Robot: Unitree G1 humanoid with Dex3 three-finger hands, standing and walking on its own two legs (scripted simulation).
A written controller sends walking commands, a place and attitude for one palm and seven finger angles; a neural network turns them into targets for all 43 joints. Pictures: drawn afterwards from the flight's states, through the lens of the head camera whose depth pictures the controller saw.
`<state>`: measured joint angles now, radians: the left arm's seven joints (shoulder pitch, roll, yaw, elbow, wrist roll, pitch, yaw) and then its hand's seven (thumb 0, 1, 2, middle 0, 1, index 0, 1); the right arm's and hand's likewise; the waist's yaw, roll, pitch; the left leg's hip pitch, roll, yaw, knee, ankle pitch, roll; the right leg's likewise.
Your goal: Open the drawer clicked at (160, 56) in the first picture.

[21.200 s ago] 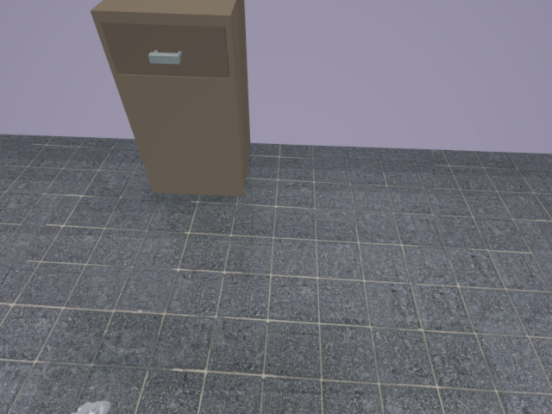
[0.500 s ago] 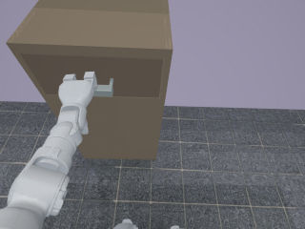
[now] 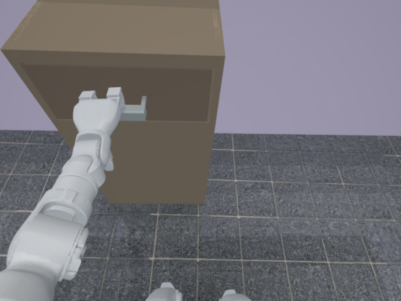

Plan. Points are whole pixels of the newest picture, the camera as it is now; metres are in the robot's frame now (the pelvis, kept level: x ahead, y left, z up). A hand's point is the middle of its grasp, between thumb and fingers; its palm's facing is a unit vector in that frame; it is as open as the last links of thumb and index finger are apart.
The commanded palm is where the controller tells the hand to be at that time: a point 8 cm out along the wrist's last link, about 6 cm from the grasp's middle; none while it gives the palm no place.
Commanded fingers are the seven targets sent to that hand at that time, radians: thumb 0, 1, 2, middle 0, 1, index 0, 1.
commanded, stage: lift the fingers back up to retry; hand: left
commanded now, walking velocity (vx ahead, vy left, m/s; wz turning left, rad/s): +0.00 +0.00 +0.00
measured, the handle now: (125, 105) +0.56 +0.18 +0.02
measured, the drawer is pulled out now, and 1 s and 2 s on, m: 0.00 0.00 0.00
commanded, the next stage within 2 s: re-aim the fingers above the handle in 0.64 s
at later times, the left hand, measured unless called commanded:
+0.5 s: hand (103, 108) +0.49 +0.20 +0.08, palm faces +0.04 -0.04 -1.00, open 13.8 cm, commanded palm +0.45 +0.19 +0.14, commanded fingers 0.00 -0.50 0.30 -0.30 -1.20 -0.30 -1.20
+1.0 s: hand (104, 118) +0.46 +0.19 +0.08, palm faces +0.01 -0.01 -1.00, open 13.8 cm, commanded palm +0.44 +0.18 +0.14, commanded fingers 0.00 -0.50 0.30 -0.30 -1.20 -0.30 -1.20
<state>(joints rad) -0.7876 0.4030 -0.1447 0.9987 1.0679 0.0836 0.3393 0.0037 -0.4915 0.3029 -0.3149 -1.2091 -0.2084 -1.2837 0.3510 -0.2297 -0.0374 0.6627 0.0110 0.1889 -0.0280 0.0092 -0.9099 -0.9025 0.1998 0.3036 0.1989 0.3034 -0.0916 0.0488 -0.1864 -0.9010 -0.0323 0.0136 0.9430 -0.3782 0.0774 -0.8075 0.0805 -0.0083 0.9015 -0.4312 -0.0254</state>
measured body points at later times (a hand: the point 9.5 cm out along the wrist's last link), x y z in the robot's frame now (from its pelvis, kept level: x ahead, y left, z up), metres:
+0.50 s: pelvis +0.04 +0.00 +0.03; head +0.10 -0.02 +0.47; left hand +0.48 +0.20 +0.14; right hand +0.10 -0.27 -0.11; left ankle +0.03 +0.07 -0.68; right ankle +0.00 -0.11 -0.68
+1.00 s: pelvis +0.04 -0.03 +0.03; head +0.08 -0.05 +0.48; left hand +0.45 +0.19 +0.14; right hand +0.14 -0.29 -0.10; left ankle +0.03 +0.07 -0.68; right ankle +0.00 -0.11 -0.68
